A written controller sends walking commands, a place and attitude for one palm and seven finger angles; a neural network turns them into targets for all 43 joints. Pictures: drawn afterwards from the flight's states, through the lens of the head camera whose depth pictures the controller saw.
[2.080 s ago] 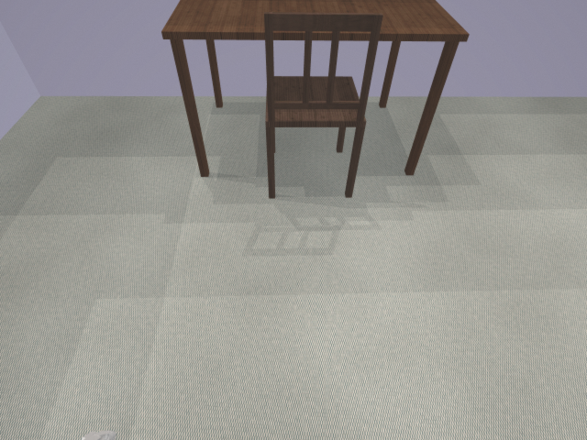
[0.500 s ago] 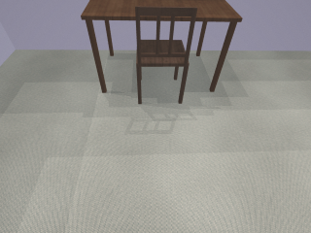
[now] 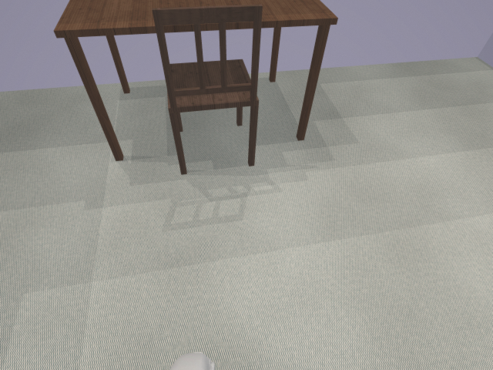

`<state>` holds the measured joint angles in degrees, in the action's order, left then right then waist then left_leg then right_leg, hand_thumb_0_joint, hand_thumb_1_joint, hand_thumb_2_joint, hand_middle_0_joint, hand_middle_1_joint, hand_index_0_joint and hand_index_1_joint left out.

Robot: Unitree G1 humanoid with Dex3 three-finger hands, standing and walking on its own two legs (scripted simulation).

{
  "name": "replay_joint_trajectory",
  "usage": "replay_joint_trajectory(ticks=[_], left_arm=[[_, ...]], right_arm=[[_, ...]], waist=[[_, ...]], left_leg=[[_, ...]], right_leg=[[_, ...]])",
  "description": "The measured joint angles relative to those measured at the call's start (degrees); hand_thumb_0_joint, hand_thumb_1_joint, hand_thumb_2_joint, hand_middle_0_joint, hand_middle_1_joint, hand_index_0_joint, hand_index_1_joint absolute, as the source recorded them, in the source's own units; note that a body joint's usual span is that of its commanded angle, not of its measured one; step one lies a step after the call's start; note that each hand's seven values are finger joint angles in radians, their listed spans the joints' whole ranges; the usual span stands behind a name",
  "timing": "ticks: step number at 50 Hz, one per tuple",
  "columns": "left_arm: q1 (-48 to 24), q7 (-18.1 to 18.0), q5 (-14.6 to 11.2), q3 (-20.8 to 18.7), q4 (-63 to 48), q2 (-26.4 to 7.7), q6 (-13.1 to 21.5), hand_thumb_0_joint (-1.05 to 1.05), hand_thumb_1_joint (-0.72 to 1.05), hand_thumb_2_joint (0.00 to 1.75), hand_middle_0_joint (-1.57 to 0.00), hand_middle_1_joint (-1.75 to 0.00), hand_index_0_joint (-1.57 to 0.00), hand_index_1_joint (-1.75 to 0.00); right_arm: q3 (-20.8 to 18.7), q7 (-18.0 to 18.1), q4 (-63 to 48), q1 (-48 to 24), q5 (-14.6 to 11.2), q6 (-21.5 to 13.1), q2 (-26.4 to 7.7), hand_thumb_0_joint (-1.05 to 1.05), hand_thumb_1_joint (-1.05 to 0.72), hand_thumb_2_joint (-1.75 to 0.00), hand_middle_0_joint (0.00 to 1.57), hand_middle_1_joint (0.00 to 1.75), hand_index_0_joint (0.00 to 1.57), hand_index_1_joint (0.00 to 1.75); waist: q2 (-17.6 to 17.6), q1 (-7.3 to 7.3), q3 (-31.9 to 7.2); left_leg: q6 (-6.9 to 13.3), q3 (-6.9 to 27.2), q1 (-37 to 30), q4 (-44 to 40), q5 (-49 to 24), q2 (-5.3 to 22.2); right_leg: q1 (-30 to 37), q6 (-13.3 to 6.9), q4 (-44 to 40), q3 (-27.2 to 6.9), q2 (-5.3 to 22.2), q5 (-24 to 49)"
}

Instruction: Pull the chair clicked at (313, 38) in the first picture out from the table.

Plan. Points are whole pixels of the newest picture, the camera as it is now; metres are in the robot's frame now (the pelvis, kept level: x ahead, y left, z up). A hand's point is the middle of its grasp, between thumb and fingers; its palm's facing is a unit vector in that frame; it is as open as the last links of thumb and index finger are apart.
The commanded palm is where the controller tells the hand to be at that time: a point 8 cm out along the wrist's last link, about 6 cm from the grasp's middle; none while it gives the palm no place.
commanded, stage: walk to a spot facing it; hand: left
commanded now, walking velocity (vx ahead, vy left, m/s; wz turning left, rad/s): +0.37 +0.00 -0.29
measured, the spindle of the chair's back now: (199, 58) +1.23 +0.31 -0.11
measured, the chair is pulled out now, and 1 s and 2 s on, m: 0.00 0.00 0.00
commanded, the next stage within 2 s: turn to face it in 1.26 s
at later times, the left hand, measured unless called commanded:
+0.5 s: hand (147, 273) +0.32 +0.25 -0.16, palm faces -0.15 -0.97 -0.18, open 7.4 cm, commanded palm none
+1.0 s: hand (212, 205) +0.53 +0.14 -0.17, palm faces -0.35 -0.91 -0.22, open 7.2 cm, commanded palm none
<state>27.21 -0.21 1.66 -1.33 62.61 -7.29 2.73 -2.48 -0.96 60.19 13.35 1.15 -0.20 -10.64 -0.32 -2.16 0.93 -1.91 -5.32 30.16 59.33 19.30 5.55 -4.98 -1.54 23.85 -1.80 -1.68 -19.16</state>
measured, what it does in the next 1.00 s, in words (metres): walks ahead, turning right: left foot, then right foot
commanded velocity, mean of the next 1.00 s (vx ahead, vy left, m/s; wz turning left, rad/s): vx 0.35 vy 0.00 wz -0.34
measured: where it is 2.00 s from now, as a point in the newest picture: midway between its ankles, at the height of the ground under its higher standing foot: (267, 284)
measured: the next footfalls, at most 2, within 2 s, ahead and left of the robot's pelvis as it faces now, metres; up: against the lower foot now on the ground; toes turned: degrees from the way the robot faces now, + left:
left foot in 0.16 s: +0.22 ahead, +0.15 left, +0.00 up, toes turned +4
right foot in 0.76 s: +0.41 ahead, -0.13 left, +0.00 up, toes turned -27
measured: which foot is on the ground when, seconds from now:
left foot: up 0.00-0.14, down 0.16-0.78, up 0.80-1.00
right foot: down 0.00-0.18, up 0.20-0.74, down 0.76-1.00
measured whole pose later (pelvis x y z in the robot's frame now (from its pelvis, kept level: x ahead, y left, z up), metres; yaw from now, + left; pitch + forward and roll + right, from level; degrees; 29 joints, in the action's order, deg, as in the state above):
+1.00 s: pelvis +0.40 -0.01 +0.00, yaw -23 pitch -1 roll -2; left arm 12.6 -0.4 1.3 -4.2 59.0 -11.5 2.6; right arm -3.3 0.3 58.5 14.9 1.7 -1.5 -8.7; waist 0.9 2.0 2.1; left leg -2.6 -4.7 29.8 57.4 17.5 10.5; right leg -13.4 -3.0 26.7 5.9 -2.0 -12.9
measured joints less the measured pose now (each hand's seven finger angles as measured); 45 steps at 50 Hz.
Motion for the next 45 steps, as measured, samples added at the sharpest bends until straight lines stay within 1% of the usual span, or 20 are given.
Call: replay_joint_trajectory(ticks=[4, 7, 8, 9, 10, 12, 13, 14, 16, 20, 24, 29, 33, 36, 38, 39, 41, 42, 43, 45], left_arm=[[0.8, 0.0, 0.1, -0.2, 1.6, 0.3, -0.2, 0.01, 0.90, 0.90, -0.20, -0.30, -0.21, -0.30], [0.6, -0.1, 0.0, -0.9, 2.0, -0.5, -0.3, 0.01, 0.90, 0.90, -0.20, -0.30, -0.21, -0.30], [0.8, -0.1, -0.1, -1.2, 2.0, -0.7, -0.4, 0.01, 0.90, 0.90, -0.20, -0.30, -0.21, -0.30], [0.5, 0.0, -0.4, -1.6, 2.0, -1.0, -0.6, 0.01, 0.90, 0.90, -0.20, -0.30, -0.21, -0.30], [-0.5, 0.2, -0.5, -1.9, 2.1, -1.5, -1.1, 0.01, 0.90, 0.90, -0.20, -0.30, -0.21, -0.30], [-2.8, 0.2, -0.5, -2.4, 1.8, -2.8, -1.8, 0.01, 0.90, 0.90, -0.20, -0.30, -0.20, -0.30], [-4.0, 0.3, -0.3, -2.7, 1.4, -3.6, -2.0, 0.01, 0.90, 0.90, -0.20, -0.30, -0.20, -0.30], [-5.4, 0.5, -0.1, -3.0, 0.8, -4.3, -2.2, 0.01, 0.91, 0.90, -0.20, -0.30, -0.20, -0.30], [-8.1, 0.7, 0.2, -3.6, -1.0, -5.4, -2.4, 0.01, 0.91, 0.90, -0.20, -0.30, -0.20, -0.30], [-12.5, 1.2, 0.5, -4.4, -4.7, -6.1, -3.0, 0.01, 0.91, 0.90, -0.19, -0.30, -0.20, -0.30], [-16.3, 1.8, 0.6, -4.5, -6.8, -6.0, -3.5, 0.01, 0.91, 0.90, -0.19, -0.30, -0.20, -0.30], [-19.9, 2.3, 0.6, -3.7, -7.3, -5.1, -4.2, 0.01, 0.91, 0.90, -0.19, -0.30, -0.19, -0.30], [-22.6, 2.5, 0.4, -2.9, -7.3, -4.0, -4.5, 0.01, 0.91, 0.90, -0.19, -0.30, -0.20, -0.30], [-24.1, 2.7, 0.2, -2.3, -7.8, -3.0, -3.8, 0.01, 0.91, 0.90, -0.19, -0.30, -0.20, -0.30], [-24.1, 2.7, 0.3, -1.9, -8.3, -2.9, -2.3, 0.01, 0.91, 0.90, -0.20, -0.30, -0.20, -0.30], [-23.8, 2.5, 0.3, -1.9, -8.5, -2.9, -1.2, 0.01, 0.91, 0.90, -0.20, -0.30, -0.20, -0.30], [-23.0, 2.0, -0.5, -1.7, -8.3, -2.6, 0.1, 0.01, 0.91, 0.90, -0.20, -0.30, -0.20, -0.30], [-22.2, 1.7, -0.7, -1.6, -7.9, -2.5, 0.2, 0.00, 0.91, 0.90, -0.20, -0.30, -0.20, -0.30], [-21.2, 1.4, -0.9, -1.6, -7.4, -2.3, 0.1, 0.00, 0.91, 0.90, -0.20, -0.30, -0.20, -0.30], [-18.9, 0.3, -1.3, -2.4, -6.3, -2.2, 0.3, -0.01, 0.92, 0.90, -0.20, -0.30, -0.20, -0.30]], right_arm=[[-0.2, -0.7, -3.0, -3.9, -0.3, -1.0, 1.1, 0.01, -0.91, -0.90, 0.20, 0.30, 0.20, 0.30], [0.0, -0.7, -4.5, -5.9, -0.4, -2.2, 1.6, 0.01, -0.91, -0.90, 0.20, 0.30, 0.20, 0.30], [0.2, -0.6, -5.1, -6.2, -0.3, -2.9, 1.6, 0.00, -0.91, -0.90, 0.20, 0.30, 0.20, 0.30], [0.3, -0.3, -5.4, -6.6, 0.0, -3.7, 1.6, 0.00, -0.91, -0.90, 0.20, 0.30, 0.20, 0.30], [0.3, 0.1, -5.6, -7.0, 0.2, -4.3, 2.0, 0.00, -0.91, -0.90, 0.20, 0.30, 0.20, 0.30], [0.7, 0.6, -5.3, -6.5, 0.3, -4.5, 2.8, 0.00, -0.91, -0.90, 0.20, 0.30, 0.20, 0.30], [0.7, 0.8, -4.9, -5.7, 0.3, -4.4, 3.2, 0.00, -0.91, -0.90, 0.20, 0.30, 0.20, 0.30], [0.8, 1.0, -4.4, -4.7, 0.4, -4.4, 3.6, 0.00, -0.91, -0.90, 0.20, 0.30, 0.20, 0.30], [-0.3, 2.1, -3.6, -2.4, -0.2, -4.9, 3.9, -0.01, -0.93, -0.90, 0.20, 0.30, 0.20, 0.30], [-0.8, 2.5, -1.6, 1.8, 0.0, -5.1, 2.1, -0.02, -0.96, -0.90, 0.20, 0.30, 0.20, 0.30], [-0.6, 2.3, 0.6, 5.9, 0.0, -4.9, 1.3, -0.02, -0.94, -0.90, 0.20, 0.30, 0.20, 0.30], [-0.1, 2.3, 2.5, 10.3, 0.2, -4.7, 1.8, -0.01, -0.93, -0.90, 0.20, 0.30, 0.20, 0.30], [0.4, 2.1, 3.7, 13.3, 0.6, -4.3, 2.8, 0.00, -0.92, -0.90, 0.20, 0.30, 0.20, 0.30], [0.7, 1.9, 4.9, 15.2, 0.7, -3.7, 3.3, 0.00, -0.92, -0.90, 0.20, 0.30, 0.20, 0.30], [0.8, 1.6, 5.7, 16.7, 0.4, -3.0, 4.0, 0.00, -0.91, -0.90, 0.20, 0.30, 0.20, 0.30], [0.9, 1.3, 6.0, 17.1, -0.1, -2.5, 4.4, 0.00, -0.91, -0.90, 0.20, 0.30, 0.20, 0.30], [0.7, 1.3, 6.2, 15.0, -0.6, -1.5, 4.3, 0.00, -0.91, -0.90, 0.20, 0.30, 0.20, 0.30], [0.5, 1.3, 5.8, 13.5, -0.6, -1.2, 4.1, 0.01, -0.91, -0.90, 0.20, 0.30, 0.20, 0.30], [0.3, 1.4, 5.1, 11.8, -0.5, -1.0, 3.9, 0.01, -0.91, -0.90, 0.20, 0.30, 0.20, 0.30], [-0.1, 1.4, 3.2, 8.4, 0.0, -0.8, 3.3, 0.01, -0.91, -0.90, 0.20, 0.30, 0.20, 0.30]], waist=[[-0.6, -0.24, 0.8], [-1.3, -0.71, 1.5], [-1.3, -0.78, 1.6], [-1.4, -0.55, 1.8], [-1.9, -0.42, 2.4], [-2.6, -0.29, 2.6], [-2.9, -0.12, 2.4], [-3.0, 0.07, 2.1], [-3.3, 0.31, 1.5], [-3.2, 0.97, -0.1], [-2.9, 1.83, -0.2], [-2.0, 3.77, 1.4], [-1.2, 5.87, 3.2], [0.0, 6.69, 4.4], [-0.1, 6.55, 4.5], [-0.6, 5.95, 4.4], [-0.1, 5.38, 5.3], [0.1, 5.30, 5.4], [0.3, 5.21, 5.3], [0.7, 5.07, 4.4]], left_leg=[[0.2, 0.4, 1.7, -10.7, -4.8, 0.6], [1.0, -0.1, -1.6, -20.1, -6.6, -0.2], [1.3, -0.3, -3.9, -23.4, -6.9, -0.4], [2.4, -0.8, -4.4, -23.0, -8.6, -0.4], [3.4, -1.8, -4.5, -20.6, -7.5, -0.5], [4.5, -3.7, -6.7, -19.5, -4.4, -0.4], [4.7, -4.5, -8.4, -20.6, -3.7, -0.5], [4.6, -5.2, -10.1, -22.4, -3.8, -0.7], [4.8, -6.6, -13.5, -26.3, -4.3, -1.2], [5.3, -9.0, -19.0, -33.1, -4.9, -2.5], [5.2, -10.8, -23.9, -37.6, -4.3, -3.3], [4.0, -13.2, -29.6, -40.4, -1.8, -3.1], [2.2, -15.1, -33.3, -40.2, 1.6, -1.9], [0.3, -16.5, -35.1, -37.4, 5.4, 0.1], [-0.5, -16.6, -33.7, -28.9, 8.8, 2.5], [-0.3, -15.0, -30.5, -19.7, 8.7, 3.7], [0.1, -6.8, -21.5, 1.0, 9.4, 3.8], [0.2, -3.7, -17.3, 8.1, 8.1, 3.4], [0.4, -1.8, -13.6, 12.2, 6.2, 3.3], [0.2, 0.3, -7.3, 13.3, 2.8, 3.9]], right_leg=[[3.6, 1.5, -3.5, -1.9, 0.5, -0.5], [5.6, 2.9, -2.0, -3.0, 1.3, -3.7], [5.2, 3.0, 1.1, -3.5, 1.4, -5.9], [3.0, 2.4, 7.5, -3.3, 1.6, -8.3], [-0.4, 1.5, 16.9, -3.2, 1.7, -9.7], [-8.1, 0.1, 34.7, -2.0, 1.6, -8.3], [-11.6, -0.2, 40.7, -0.7, 2.0, -6.1], [-14.8, -0.3, 44.5, 0.7, 2.6, -3.9], [-20.2, 0.0, 47.1, 2.5, 3.9, 0.1], [-27.8, 1.2, 45.1, 3.6, 6.0, 6.4], [-31.2, 2.4, 39.5, 3.5, 7.7, 11.0], [-30.5, 2.5, 28.3, 5.3, 8.4, 12.7], [-27.6, 1.1, 19.7, 7.6, 7.3, 10.6], [-24.1, -1.0, 14.6, 9.6, 5.0, 7.2], [-19.5, -2.8, 10.0, 11.0, 3.4, 7.8], [-19.0, -2.9, 10.1, 10.9, 3.3, 10.6], [-18.7, -3.0, 13.6, 10.7, 2.3, 7.6], [-17.4, -2.9, 13.4, 10.4, 1.7, 6.2], [-16.0, -2.8, 12.2, 10.1, 1.2, 5.5], [-13.3, -2.0, 8.7, 9.5, 0.3, 6.1]])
